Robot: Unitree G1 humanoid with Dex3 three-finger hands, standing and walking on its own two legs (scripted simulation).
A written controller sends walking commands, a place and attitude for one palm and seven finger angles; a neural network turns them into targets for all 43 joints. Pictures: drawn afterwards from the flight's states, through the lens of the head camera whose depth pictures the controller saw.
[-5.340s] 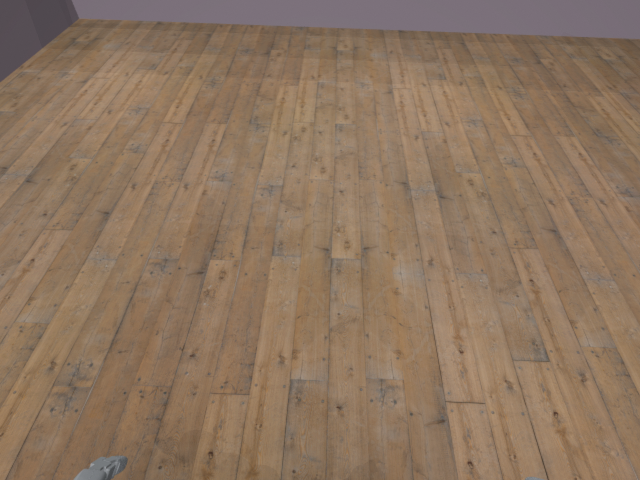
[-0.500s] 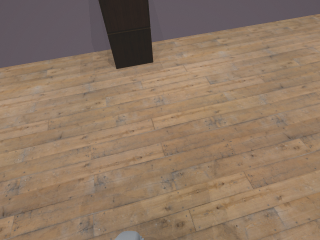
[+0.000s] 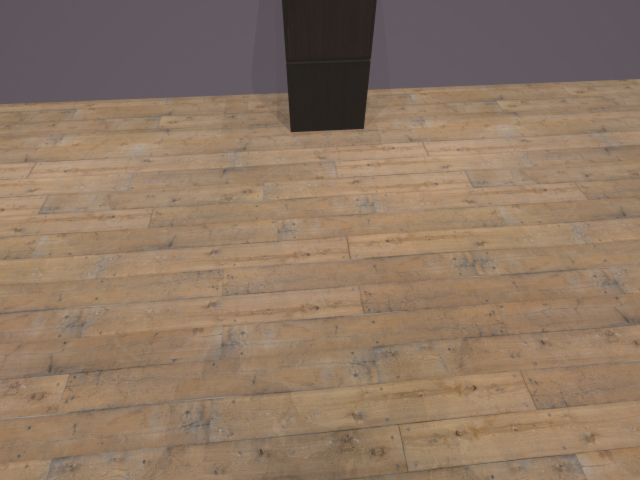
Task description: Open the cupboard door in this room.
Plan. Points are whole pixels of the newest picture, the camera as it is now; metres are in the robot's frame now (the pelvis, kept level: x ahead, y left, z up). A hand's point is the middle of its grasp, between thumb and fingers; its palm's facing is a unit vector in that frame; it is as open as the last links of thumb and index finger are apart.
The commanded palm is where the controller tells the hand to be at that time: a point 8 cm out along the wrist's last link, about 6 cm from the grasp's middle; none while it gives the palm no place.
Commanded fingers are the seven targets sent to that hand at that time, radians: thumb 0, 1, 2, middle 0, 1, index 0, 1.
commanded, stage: turn or walk to find it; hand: left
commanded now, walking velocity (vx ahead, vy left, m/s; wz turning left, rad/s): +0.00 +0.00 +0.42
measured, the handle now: out of the picture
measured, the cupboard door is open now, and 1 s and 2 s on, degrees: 0 0 0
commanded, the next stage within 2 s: stand and wait in 0.28 s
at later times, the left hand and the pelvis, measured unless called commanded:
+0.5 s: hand out of the picture -0.06 +0.22 -0.19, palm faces +0.24 -0.95 -0.21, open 7.4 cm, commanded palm none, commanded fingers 0.00 0.90 0.90 -0.20 -0.30 -0.20 -0.30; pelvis -0.06 +0.02 -0.01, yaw +11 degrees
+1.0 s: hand out of the picture -0.11 +0.18 -0.17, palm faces +0.25 -0.95 -0.18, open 7.3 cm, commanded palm none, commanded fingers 0.00 0.90 0.90 -0.20 -0.30 -0.20 -0.30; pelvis -0.08 +0.02 +0.00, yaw +13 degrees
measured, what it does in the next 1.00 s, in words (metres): steps on the spot: right foot, then left foot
